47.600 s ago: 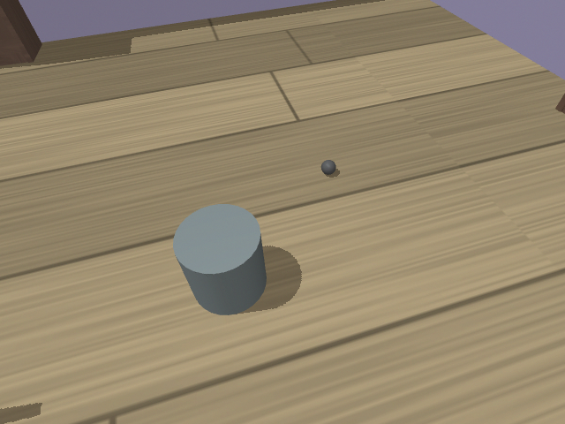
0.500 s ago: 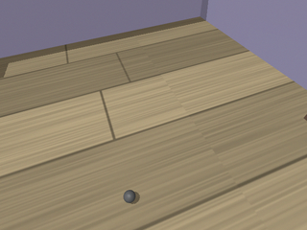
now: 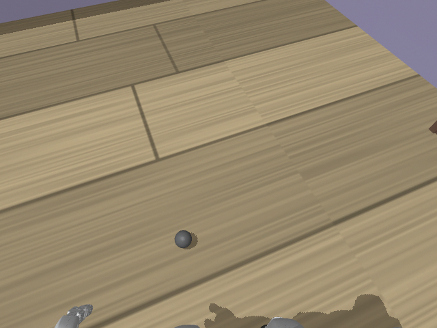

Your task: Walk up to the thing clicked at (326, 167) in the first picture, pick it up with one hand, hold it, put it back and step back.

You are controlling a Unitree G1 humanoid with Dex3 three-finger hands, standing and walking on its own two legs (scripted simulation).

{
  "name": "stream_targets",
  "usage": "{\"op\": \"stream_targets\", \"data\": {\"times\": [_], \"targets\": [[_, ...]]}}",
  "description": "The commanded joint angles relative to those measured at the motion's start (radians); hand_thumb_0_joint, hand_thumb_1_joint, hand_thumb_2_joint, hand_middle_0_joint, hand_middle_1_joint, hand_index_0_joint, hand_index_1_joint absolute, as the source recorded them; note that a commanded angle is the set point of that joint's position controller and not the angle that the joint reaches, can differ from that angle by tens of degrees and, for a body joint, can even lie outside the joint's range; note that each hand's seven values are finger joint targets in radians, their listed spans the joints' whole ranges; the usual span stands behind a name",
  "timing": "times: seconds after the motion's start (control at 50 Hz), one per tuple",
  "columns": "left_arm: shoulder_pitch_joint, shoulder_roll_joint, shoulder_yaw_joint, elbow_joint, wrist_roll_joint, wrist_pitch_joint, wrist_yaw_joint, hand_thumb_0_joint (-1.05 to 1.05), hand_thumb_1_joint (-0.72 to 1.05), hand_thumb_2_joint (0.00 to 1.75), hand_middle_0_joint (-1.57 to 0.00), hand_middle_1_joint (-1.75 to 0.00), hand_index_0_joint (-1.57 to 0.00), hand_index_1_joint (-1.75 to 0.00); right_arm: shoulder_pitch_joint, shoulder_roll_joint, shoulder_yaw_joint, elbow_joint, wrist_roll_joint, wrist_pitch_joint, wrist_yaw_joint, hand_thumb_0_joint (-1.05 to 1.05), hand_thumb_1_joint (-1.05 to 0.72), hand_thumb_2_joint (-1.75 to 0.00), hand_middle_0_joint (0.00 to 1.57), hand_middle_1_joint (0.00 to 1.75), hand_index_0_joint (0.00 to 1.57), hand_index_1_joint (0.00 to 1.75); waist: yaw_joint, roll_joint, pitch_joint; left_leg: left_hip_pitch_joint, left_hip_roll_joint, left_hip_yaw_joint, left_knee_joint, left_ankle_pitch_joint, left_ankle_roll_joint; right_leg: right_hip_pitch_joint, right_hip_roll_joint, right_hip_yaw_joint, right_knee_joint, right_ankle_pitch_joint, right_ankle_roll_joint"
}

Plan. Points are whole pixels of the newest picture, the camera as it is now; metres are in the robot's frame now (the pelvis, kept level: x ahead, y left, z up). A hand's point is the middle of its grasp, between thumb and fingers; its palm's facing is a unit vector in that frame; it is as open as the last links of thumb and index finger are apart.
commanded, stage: step back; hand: left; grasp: from above
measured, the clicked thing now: (183, 239) +0.50 +0.18 -0.72
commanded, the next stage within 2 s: none
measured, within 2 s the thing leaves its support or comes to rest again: neither
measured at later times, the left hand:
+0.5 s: hand out of the picture +0.04 +0.26 -0.15, palm faces -0.09 -0.91 -0.40, open 7.3 cm
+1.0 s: hand out of the picture -0.11 +0.29 -0.15, palm faces +0.00 -0.94 -0.34, open 7.3 cm
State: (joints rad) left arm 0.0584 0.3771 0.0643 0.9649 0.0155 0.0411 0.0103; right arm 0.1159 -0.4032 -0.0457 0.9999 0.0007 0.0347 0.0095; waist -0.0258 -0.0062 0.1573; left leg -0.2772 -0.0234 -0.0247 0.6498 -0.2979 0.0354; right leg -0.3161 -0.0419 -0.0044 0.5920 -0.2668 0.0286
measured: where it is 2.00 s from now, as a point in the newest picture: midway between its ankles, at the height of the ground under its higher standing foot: outside the picture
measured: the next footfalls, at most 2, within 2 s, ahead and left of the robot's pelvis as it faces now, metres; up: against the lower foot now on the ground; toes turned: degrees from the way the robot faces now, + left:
right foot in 0.44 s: -0.05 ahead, -0.10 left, +0.00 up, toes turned -1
left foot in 0.84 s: -0.16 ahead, +0.13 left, +0.00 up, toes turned -3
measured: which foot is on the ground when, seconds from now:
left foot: down 0.00-0.48, up 0.50-0.82, down 0.84-1.00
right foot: down 0.00-0.02, up 0.04-0.42, down 0.44-0.86, up 0.88-1.00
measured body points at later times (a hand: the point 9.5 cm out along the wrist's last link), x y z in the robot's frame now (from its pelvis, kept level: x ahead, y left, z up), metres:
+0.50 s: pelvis -0.09 +0.00 -0.01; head -0.03 -0.02 +0.44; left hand +0.04 +0.30 -0.12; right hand +0.00 -0.31 -0.14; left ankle -0.02 +0.11 -0.72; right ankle -0.09 -0.10 -0.73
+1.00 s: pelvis -0.23 +0.03 +0.01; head -0.18 +0.06 +0.45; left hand -0.11 +0.34 -0.13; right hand -0.16 -0.28 -0.10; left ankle -0.21 +0.13 -0.73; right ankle -0.22 -0.12 -0.64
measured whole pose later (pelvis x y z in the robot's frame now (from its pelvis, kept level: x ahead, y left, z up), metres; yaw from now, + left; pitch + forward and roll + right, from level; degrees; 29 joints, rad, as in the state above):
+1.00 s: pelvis -0.23 +0.03 +0.01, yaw +0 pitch -3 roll -2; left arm 0.14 0.39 0.08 0.82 0.01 0.08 0.01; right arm 0.18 -0.35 -0.03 0.89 -0.04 0.04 0.00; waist -0.02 -0.04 0.16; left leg -0.27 -0.01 -0.05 0.59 -0.27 0.04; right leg -0.50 0.14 0.16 1.18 -0.48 -0.01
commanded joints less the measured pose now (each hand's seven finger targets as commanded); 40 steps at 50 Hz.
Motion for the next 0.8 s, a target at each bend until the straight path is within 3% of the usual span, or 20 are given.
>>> {"op": "stream_targets", "data": {"times": [0.0,0.02,0.04,0.12,0.18,0.22,0.28,0.36,0.4,0.42,0.44,0.46,0.48,0.5,0.54,0.56,0.62,0.68,0.72,0.78], "targets": [[-0.054,0.147,0.036,-0.133,-0.019,0.002,0.026,0.00,0.90,0.90,-0.20,-0.30,-0.20,-0.30,0.092,-0.278,-0.077,-0.057,-0.035,-0.030,-0.024,0.00,-0.90,-0.90,0.20,0.30,0.20,0.30,-0.016,0.207,-0.196,0.231,0.302,-0.387,-0.278,0.785,0.103,-0.169,0.155,0.097,0.316,-0.312,-0.061],[-0.001,0.156,0.034,-0.121,-0.009,0.012,0.033,0.00,0.90,0.90,-0.20,-0.30,-0.20,-0.30,0.086,-0.275,-0.079,-0.062,-0.033,-0.032,-0.029,0.00,-0.90,-0.90,0.20,0.30,0.20,0.30,0.001,0.113,-0.205,0.209,0.324,-0.342,-0.232,0.817,0.143,-0.152,0.141,0.168,0.424,-0.373,-0.062],[0.010,0.149,0.032,-0.120,-0.010,0.011,0.037,0.00,0.90,0.90,-0.20,-0.30,-0.20,-0.30,0.069,-0.288,-0.079,-0.084,-0.031,-0.032,-0.032,0.00,-0.90,-0.90,0.20,0.30,0.20,0.30,-0.011,0.170,-0.210,0.183,0.351,-0.391,-0.245,0.826,0.144,-0.161,0.150,0.195,0.478,-0.395,-0.059],[0.068,0.186,0.040,-0.106,-0.020,0.013,0.034,0.00,0.90,0.90,-0.20,-0.30,-0.20,-0.30,-0.042,-0.204,-0.065,-0.135,-0.035,-0.033,-0.049,0.00,-0.90,-0.90,0.20,0.30,0.20,0.30,0.053,0.151,-0.219,0.250,0.219,-0.176,-0.191,0.690,0.110,-0.209,0.140,0.211,0.563,-0.204,-0.052],[0.046,0.183,0.047,-0.125,-0.006,0.005,0.029,0.00,0.90,0.90,-0.20,-0.30,-0.20,-0.30,0.030,-0.187,-0.066,-0.142,-0.025,-0.033,-0.054,0.00,-0.90,-0.90,0.20,0.30,0.20,0.30,0.009,0.122,-0.216,0.288,0.229,-0.186,-0.176,0.702,0.133,-0.189,0.135,0.175,0.512,-0.203,-0.016],[0.033,0.182,0.049,-0.145,-0.005,-0.002,0.028,0.00,0.90,0.90,-0.20,-0.30,-0.20,-0.30,0.053,-0.194,-0.068,-0.149,-0.020,-0.029,-0.054,0.00,-0.90,-0.90,0.20,0.30,0.20,0.30,-0.014,0.115,-0.200,0.316,0.261,-0.207,-0.165,0.704,0.186,-0.191,0.120,0.157,0.434,-0.232,-0.002],[0.035,0.176,0.053,-0.157,-0.001,-0.007,0.025,0.00,0.90,0.90,-0.20,-0.30,-0.20,-0.30,0.070,-0.211,-0.076,-0.166,-0.022,-0.027,-0.052,0.00,-0.90,-0.90,0.20,0.30,0.20,0.30,-0.028,0.126,-0.206,0.307,0.289,-0.216,-0.151,0.692,0.216,-0.153,0.091,0.122,0.321,-0.242,-0.008],[0.101,0.167,0.060,-0.147,0.003,-0.016,0.013,0.00,0.90,0.90,-0.20,-0.30,-0.20,-0.30,0.025,-0.226,-0.073,-0.192,-0.019,-0.021,-0.042,0.00,-0.90,-0.90,0.20,0.30,0.20,0.30,-0.001,0.152,-0.240,0.226,0.275,-0.220,-0.137,0.534,0.182,-0.016,0.063,0.065,0.103,-0.172,-0.037],[0.178,0.156,0.063,-0.119,0.009,-0.025,0.013,0.00,0.90,0.90,-0.20,-0.30,-0.20,-0.30,-0.027,-0.225,-0.070,-0.200,-0.008,-0.013,-0.038,0.00,-0.90,-0.90,0.20,0.30,0.20,0.30,0.050,0.121,-0.264,0.145,0.247,-0.178,-0.065,0.446,0.138,0.126,0.055,0.042,-0.136,0.025,-0.062],[0.189,0.179,0.069,-0.117,0.014,-0.032,0.014,0.00,0.90,0.90,-0.20,-0.30,-0.20,-0.30,-0.036,-0.199,-0.059,-0.203,0.000,-0.012,-0.036,0.00,-0.90,-0.90,0.20,0.30,0.20,0.30,0.053,0.064,-0.280,0.071,0.195,-0.144,-0.016,0.361,0.092,0.202,0.022,0.104,-0.172,0.153,-0.080],[0.179,0.238,0.083,-0.130,0.023,-0.037,0.014,0.00,0.90,0.90,-0.20,-0.30,-0.20,-0.30,-0.046,-0.173,-0.049,-0.214,0.010,-0.011,-0.033,0.00,-0.90,-0.90,0.20,0.30,0.20,0.30,0.048,-0.082,-0.255,-0.087,0.085,-0.096,0.086,0.191,0.030,0.238,-0.103,0.304,-0.176,0.278,-0.137],[0.118,0.294,0.096,-0.159,0.010,-0.033,0.008,0.00,0.90,0.90,-0.20,-0.30,-0.20,-0.30,-0.036,-0.138,-0.040,-0.217,0.006,-0.006,-0.036,0.00,-0.90,-0.90,0.20,0.30,0.20,0.30,0.047,-0.238,-0.172,-0.193,-0.084,-0.008,0.252,-0.208,-0.026,0.167,-0.259,0.463,-0.257,0.315,-0.267],[0.046,0.338,0.098,-0.200,0.022,-0.035,0.012,0.00,0.90,0.90,-0.20,-0.30,-0.20,-0.30,-0.019,-0.162,-0.055,-0.199,-0.002,0.005,-0.044,0.00,-0.90,-0.90,0.20,0.30,0.20,0.30,0.058,-0.267,-0.129,-0.117,-0.079,-0.090,0.480,-0.349,-0.041,-0.033,-0.377,0.581,-0.281,0.331,-0.372],[0.022,0.290,0.097,-0.214,0.016,-0.036,0.014,0.00,0.90,0.90,-0.20,-0.30,-0.20,-0.30,0.018,-0.192,-0.062,-0.181,-0.003,0.006,-0.041,0.00,-0.90,-0.90,0.20,0.30,0.20,0.30,0.031,-0.195,-0.082,-0.100,-0.058,-0.134,0.537,-0.312,-0.042,-0.082,-0.349,0.532,-0.281,0.308,-0.355],[-0.013,0.218,0.078,-0.230,0.007,-0.036,0.017,0.00,0.90,0.90,-0.20,-0.30,-0.20,-0.30,0.054,-0.181,-0.052,-0.152,0.008,0.002,-0.034,0.00,-0.90,-0.90,0.20,0.30,0.20,0.30,0.003,-0.108,-0.092,-0.154,-0.119,-0.162,0.557,-0.210,-0.038,0.011,-0.190,0.293,-0.221,0.405,-0.257],[-0.024,0.212,0.079,-0.230,0.011,-0.034,0.019,0.00,0.90,0.90,-0.20,-0.30,-0.20,-0.30,0.070,-0.168,-0.045,-0.149,0.009,0.000,-0.038,0.00,-0.90,-0.90,0.20,0.30,0.20,0.30,-0.006,-0.129,-0.111,-0.178,-0.127,-0.149,0.560,-0.188,-0.042,0.047,-0.158,0.243,-0.208,0.403,-0.224],[0.066,0.195,0.075,-0.242,0.017,-0.033,0.018,0.00,0.90,0.90,-0.20,-0.30,-0.20,-0.30,0.069,-0.166,-0.034,-0.168,0.008,-0.010,-0.044,0.00,-0.90,-0.90,0.20,0.30,0.20,0.30,0.052,-0.096,-0.173,-0.220,-0.117,-0.120,0.488,-0.188,-0.059,0.218,-0.140,0.225,-0.154,0.445,-0.224],[0.111,0.194,0.075,-0.243,0.020,-0.026,0.025,0.00,0.90,0.90,-0.20,-0.30,-0.20,-0.30,0.044,-0.157,-0.032,-0.189,0.000,-0.017,-0.047,0.00,-0.90,-0.90,0.20,0.30,0.20,0.30,0.082,-0.148,-0.209,-0.239,-0.067,-0.087,0.316,-0.242,-0.073,0.336,-0.180,0.237,-0.131,0.479,-0.254],[0.097,0.221,0.080,-0.260,0.020,-0.020,0.026,0.00,0.90,0.90,-0.20,-0.30,-0.20,-0.30,0.075,-0.154,-0.033,-0.195,-0.004,-0.018,-0.044,0.00,-0.90,-0.90,0.20,0.30,0.20,0.30,0.068,-0.203,-0.228,-0.152,-0.010,-0.057,0.161,-0.237,-0.061,0.306,-0.211,0.257,-0.115,0.480,-0.253],[0.050,0.230,0.072,-0.275,0.009,-0.004,0.018,0.00,0.90,0.90,-0.20,-0.30,-0.20,-0.30,0.156,-0.157,-0.051,-0.157,-0.017,-0.022,-0.036,0.00,-0.90,-0.90,0.20,0.30,0.20,0.30,0.022,-0.187,-0.259,0.009,-0.008,0.006,-0.101,-0.066,-0.032,0.221,-0.168,0.213,-0.044,0.384,-0.206]]}}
